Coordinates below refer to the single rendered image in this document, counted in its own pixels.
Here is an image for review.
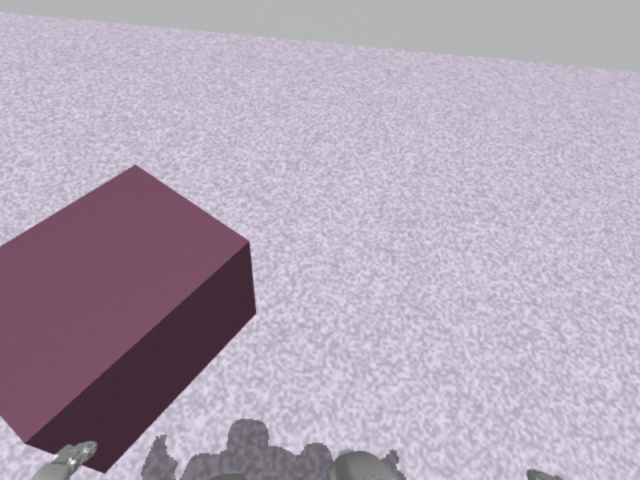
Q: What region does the left robot hand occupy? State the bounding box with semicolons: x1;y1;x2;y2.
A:
31;441;98;480

